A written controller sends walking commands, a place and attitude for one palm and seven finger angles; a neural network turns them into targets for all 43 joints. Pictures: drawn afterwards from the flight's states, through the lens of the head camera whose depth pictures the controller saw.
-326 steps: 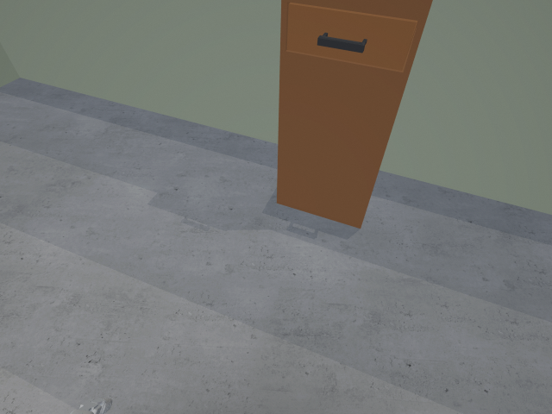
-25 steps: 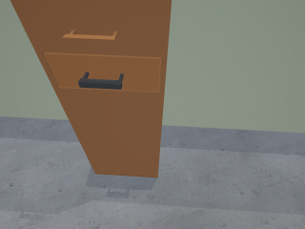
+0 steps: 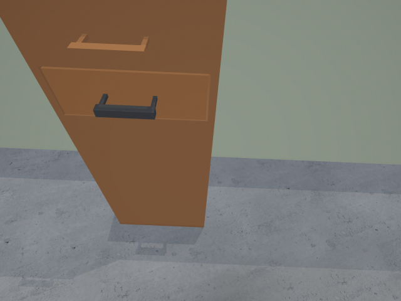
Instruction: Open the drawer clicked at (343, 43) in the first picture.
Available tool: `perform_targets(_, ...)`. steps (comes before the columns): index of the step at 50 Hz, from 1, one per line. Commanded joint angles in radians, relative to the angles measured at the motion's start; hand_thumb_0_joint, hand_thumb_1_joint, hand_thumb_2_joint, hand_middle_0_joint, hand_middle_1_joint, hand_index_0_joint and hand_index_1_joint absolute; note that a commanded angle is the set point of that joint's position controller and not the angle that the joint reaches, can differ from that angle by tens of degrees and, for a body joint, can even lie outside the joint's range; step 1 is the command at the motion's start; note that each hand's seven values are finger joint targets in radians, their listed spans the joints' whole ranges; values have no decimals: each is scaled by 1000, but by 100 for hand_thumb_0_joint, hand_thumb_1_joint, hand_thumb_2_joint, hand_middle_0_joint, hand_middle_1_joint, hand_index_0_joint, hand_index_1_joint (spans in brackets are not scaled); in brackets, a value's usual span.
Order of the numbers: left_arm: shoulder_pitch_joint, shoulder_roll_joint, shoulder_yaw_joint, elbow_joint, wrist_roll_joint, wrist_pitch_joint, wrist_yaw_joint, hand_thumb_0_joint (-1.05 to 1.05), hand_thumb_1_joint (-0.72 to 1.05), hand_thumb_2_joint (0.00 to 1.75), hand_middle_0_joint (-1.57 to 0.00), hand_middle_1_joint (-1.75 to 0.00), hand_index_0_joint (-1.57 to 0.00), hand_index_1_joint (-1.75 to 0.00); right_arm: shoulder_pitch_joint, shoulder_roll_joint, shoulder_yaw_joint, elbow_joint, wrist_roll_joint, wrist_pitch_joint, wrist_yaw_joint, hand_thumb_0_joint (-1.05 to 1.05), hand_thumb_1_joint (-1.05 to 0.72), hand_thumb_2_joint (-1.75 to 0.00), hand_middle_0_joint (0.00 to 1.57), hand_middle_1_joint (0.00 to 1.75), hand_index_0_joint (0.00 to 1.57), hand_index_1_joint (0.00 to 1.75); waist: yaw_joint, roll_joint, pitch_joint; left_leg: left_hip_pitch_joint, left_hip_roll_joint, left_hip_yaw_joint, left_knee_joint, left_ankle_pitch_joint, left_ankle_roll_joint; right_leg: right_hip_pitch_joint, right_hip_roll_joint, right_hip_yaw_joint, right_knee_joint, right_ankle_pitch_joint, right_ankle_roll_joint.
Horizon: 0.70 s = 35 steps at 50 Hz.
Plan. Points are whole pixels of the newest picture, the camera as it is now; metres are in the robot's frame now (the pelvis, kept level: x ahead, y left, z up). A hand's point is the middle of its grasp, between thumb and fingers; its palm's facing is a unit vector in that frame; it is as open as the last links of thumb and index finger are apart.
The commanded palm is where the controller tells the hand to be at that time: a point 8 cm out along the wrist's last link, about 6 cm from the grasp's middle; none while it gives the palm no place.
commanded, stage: come to a stop and stand still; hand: left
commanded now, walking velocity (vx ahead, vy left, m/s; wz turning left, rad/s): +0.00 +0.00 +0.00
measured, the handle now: (127, 105) +0.52 +0.21 +0.08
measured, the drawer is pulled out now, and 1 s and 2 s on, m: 0.00 0.00 0.00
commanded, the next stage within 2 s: look again from close up in 0.68 s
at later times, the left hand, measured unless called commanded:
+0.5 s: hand out of the picture -0.01 +0.13 -0.17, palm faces +0.05 -0.98 -0.21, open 7.3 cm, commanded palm none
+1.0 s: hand out of the picture -0.05 +0.11 -0.18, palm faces +0.09 -0.99 -0.13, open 7.4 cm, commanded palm none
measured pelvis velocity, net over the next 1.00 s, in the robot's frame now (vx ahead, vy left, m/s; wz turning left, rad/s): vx -0.03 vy -0.04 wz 0.04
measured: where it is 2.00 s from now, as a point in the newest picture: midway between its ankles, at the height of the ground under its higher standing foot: outside the picture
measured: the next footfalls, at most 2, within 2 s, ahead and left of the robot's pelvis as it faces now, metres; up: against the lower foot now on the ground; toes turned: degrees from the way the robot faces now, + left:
none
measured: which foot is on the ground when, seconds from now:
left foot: down 0.00-1.00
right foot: down 0.00-1.00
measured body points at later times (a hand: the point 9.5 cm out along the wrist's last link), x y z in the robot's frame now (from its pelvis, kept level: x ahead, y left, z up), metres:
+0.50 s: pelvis -0.05 -0.06 -0.01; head -0.06 -0.06 +0.44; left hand -0.02 +0.18 -0.16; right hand -0.04 -0.28 -0.16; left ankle -0.02 +0.07 -0.74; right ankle -0.01 -0.14 -0.74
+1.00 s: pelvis -0.03 -0.04 +0.00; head -0.02 -0.03 +0.45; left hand -0.06 +0.16 -0.17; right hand -0.04 -0.24 -0.16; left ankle -0.02 +0.07 -0.74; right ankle -0.01 -0.14 -0.74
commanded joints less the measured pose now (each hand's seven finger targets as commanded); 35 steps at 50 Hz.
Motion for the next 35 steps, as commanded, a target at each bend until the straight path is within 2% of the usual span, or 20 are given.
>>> perform_targets(1,102,15,10,-40,5,-10,-16,0,90,90,-20,-30,-20,-30,36,-151,-32,-34,-9,10,6,0,-90,-90,20,30,20,30,22,132,-69,13,294,-203,-103,694,100,2,-15,13,-20,50,-4)
perform_targets(2,116,18,9,-38,6,-15,-17,0,90,90,-20,-30,-20,-30,29,-150,-32,-33,-7,11,10,0,-90,-90,20,30,20,30,32,117,-74,-15,278,-192,-89,598,79,52,-15,2,-96,123,-1)
perform_targets(3,156,95,-2,4,7,-44,9,0,90,90,-20,-30,-20,-30,-8,-216,-39,-86,25,-2,23,0,-90,-90,20,30,20,30,52,-42,-111,23,251,-178,136,759,14,-1,-45,42,-255,253,-5)
perform_targets(4,158,122,7,-13,8,-62,2,0,90,90,-20,-30,-20,-30,-25,-185,-25,-138,22,-6,39,0,-90,-90,20,30,20,30,52,-53,-123,-24,189,-111,170,544,-32,81,-72,34,-311,474,-23)
perform_targets(5,97,146,10,-56,6,-68,-1,0,90,90,-20,-30,-20,-30,35,-105,-15,-139,14,1,42,0,-90,-90,20,30,20,30,4,-196,-141,-132,93,-76,174,111,-58,110,-182,180,-295,606,-78)
perform_targets(6,45,157,-3,-68,2,-69,-6,0,90,90,-20,-30,-20,-30,78,-79,-7,-122,8,7,43,0,-90,-90,20,30,20,30,-16,-183,-173,-122,53,-78,158,-111,-69,89,-230,189,-296,532,-126)
perform_targets(7,11,163,-10,-86,7,-61,-12,0,90,90,-20,-30,-20,-30,89,-68,-8,-116,6,12,47,0,-90,-90,20,30,20,30,-27,-87,-130,-70,31,-65,103,-97,-74,12,-200,142,-304,343,-127)
perform_targets(8,-4,156,-4,-95,5,-59,-11,0,90,90,-20,-30,-20,-30,103,-75,-7,-104,3,14,51,0,-90,-90,20,30,20,30,-40,-89,-117,-49,51,-78,61,-3,-67,-28,-149,135,-278,268,-105)
perform_targets(9,-18,142,-8,-94,4,-58,-12,0,90,90,-20,-30,-20,-30,125,-85,-6,-96,0,11,50,0,-90,-90,20,30,20,30,-44,-77,-100,-40,78,-100,52,76,-53,-49,-109,89,-261,226,-81)
perform_targets(11,-5,126,-15,-94,-2,-52,-17,0,90,90,-20,-30,-20,-30,98,-102,0,-101,-2,7,47,0,-90,-90,20,30,20,30,-15,24,-12,-117,115,-156,-7,84,-35,-70,-68,79,-269,140,-57)
perform_targets(12,12,120,-16,-88,-2,-53,-19,0,90,90,-20,-30,-20,-30,84,-104,4,-105,-2,7,46,0,-90,-90,20,30,20,30,-5,40,20,-158,120,-169,-33,41,-32,-58,-58,80,-286,105,-53)
perform_targets(16,38,119,-19,-68,-1,-59,-23,0,90,90,-20,-30,-20,-30,104,-98,11,-97,-4,10,47,0,-90,-90,20,30,20,30,-4,-22,58,-180,91,-145,-46,-67,-45,-74,-73,119,-366,-18,-62)
perform_targets(20,49,118,-13,-66,0,-59,-24,0,90,90,-20,-30,-20,-30,152,-92,12,-77,-7,16,48,0,-90,-90,20,30,20,30,-13,-55,31,-138,72,-122,-15,-89,-48,-115,-94,144,-433,-142,-69)
perform_targets(23,48,123,-7,-65,-1,-59,-26,0,90,90,-20,-30,-20,-30,183,-80,13,-58,-7,19,49,0,-90,-90,20,30,20,30,-21,-78,12,-120,59,-105,22,-71,-52,-138,-114,161,-472,-189,-75)
perform_targets(25,46,117,-6,-59,-1,-60,-26,0,90,90,-20,-30,-20,-30,205,-76,14,-45,-7,17,49,0,-90,-90,20,30,20,30,-27,-46,0,-109,62,-115,10,-67,-51,-144,-106,148,-464,-174,-72)
perform_targets(30,92,89,-8,-27,0,-59,-29,0,90,90,-20,-30,-20,-30,202,-73,17,-31,-8,9,44,0,-90,-90,20,30,20,30,-4,30,38,-210,90,-172,-82,-151,-40,-95,-66,109,-413,-130,-59)
perform_targets(32,118,79,-10,-9,-1,-61,-31,0,90,90,-20,-30,-20,-30,204,-70,18,-24,-8,6,42,0,-90,-90,20,30,20,30,5,19,23,-231,89,-175,-92,-151,-39,-55,-64,109,-401,-108,-57)
perform_targets(35,133,65,-13,12,-2,-66,-31,0,90,90,-20,-30,-20,-30,215,-63,22,-10,-6,1,39,0,-90,-90,20,30,20,30,6,8,7,-224,90,-172,-89,-122,-40,-35,-70,108,-400,-82,-60)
